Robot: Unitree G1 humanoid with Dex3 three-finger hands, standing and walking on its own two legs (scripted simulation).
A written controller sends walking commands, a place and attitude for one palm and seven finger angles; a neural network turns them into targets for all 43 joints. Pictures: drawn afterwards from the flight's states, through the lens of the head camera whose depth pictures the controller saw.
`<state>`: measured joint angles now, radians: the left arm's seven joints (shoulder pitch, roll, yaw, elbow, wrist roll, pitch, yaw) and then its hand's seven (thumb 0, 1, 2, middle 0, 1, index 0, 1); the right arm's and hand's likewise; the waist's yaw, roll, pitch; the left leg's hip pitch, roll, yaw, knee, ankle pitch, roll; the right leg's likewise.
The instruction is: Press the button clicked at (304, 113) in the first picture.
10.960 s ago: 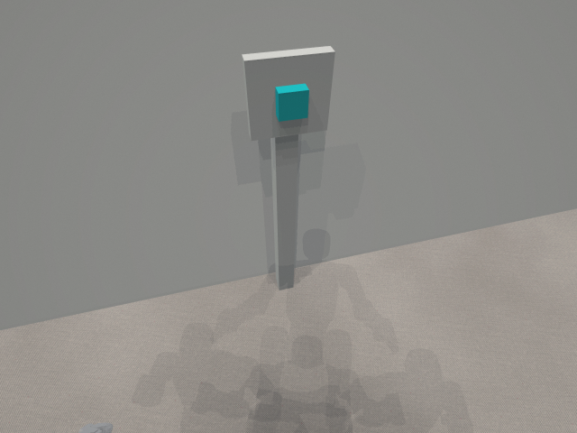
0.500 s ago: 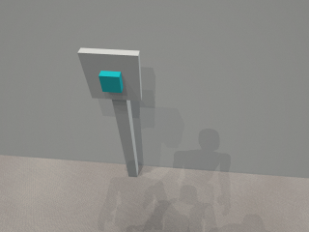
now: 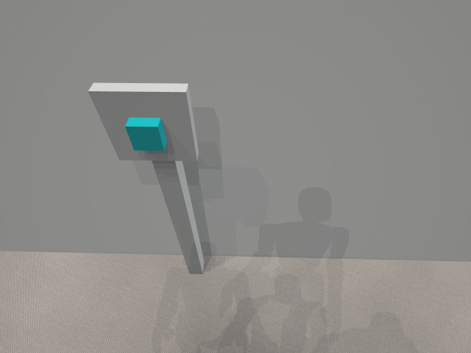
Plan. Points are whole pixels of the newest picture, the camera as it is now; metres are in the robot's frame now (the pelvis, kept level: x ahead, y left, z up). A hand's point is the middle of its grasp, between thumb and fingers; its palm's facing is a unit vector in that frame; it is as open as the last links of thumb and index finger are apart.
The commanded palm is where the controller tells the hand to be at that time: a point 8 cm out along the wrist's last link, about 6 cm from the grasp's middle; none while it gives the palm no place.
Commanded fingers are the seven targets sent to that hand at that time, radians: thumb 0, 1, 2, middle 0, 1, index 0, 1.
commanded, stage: come to a stop and stand still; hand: left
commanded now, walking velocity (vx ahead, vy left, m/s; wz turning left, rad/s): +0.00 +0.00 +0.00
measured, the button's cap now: (147, 133) +0.52 +0.22 +0.08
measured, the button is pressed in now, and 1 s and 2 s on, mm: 0 0 0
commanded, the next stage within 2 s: look again from close up in 0.12 s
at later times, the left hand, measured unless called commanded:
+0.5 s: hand out of the picture -0.04 +0.20 -0.18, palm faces +0.02 -0.98 -0.18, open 7.4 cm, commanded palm none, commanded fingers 0.00 0.90 0.90 -0.20 -0.30 -0.20 -0.30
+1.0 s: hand out of the picture -0.07 +0.19 -0.18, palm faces +0.03 -0.99 -0.16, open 7.4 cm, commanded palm none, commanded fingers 0.00 0.90 0.90 -0.20 -0.30 -0.20 -0.30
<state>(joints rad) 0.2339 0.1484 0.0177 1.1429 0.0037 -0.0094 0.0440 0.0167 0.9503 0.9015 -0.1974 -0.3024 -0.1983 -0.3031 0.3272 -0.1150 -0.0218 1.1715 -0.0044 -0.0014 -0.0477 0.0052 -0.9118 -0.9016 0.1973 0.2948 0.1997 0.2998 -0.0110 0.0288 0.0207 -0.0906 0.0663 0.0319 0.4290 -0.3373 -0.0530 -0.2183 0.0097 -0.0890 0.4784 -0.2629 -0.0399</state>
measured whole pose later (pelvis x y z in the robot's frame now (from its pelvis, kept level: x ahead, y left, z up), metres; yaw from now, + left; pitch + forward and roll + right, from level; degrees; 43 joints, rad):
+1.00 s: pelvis -0.03 +0.03 -0.01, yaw -1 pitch -2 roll +1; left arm 0.38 0.12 0.00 1.11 0.03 0.00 0.02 0.00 0.91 0.90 -0.20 -0.30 -0.20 -0.30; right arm 0.38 -0.13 0.00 1.11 -0.02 0.00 -0.01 0.01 -0.91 -0.90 0.20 0.29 0.20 0.30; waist 0.01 -0.01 0.01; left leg -0.17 0.01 0.07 0.54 -0.34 0.02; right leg -0.29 -0.04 -0.04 0.57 -0.27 -0.01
